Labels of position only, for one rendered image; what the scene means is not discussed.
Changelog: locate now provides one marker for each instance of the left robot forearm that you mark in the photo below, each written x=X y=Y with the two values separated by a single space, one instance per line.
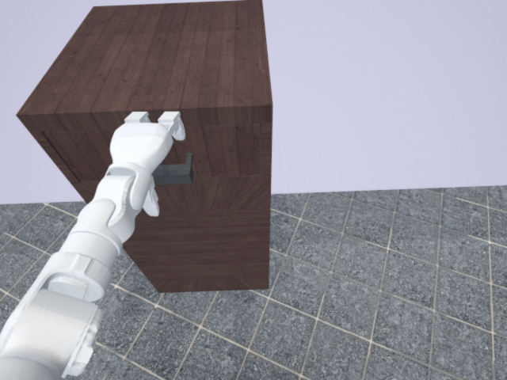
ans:
x=82 y=267

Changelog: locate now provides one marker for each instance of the cabinet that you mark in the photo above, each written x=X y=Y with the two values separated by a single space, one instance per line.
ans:
x=208 y=61

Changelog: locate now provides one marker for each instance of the drawer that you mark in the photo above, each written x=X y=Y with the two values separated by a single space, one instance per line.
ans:
x=218 y=150

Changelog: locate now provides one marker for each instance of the left robot hand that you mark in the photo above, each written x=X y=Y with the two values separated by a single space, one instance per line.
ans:
x=146 y=144

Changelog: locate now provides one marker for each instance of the left robot upper arm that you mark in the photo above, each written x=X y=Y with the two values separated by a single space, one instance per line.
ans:
x=54 y=337

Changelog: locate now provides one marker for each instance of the handle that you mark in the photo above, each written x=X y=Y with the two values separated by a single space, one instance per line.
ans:
x=175 y=174

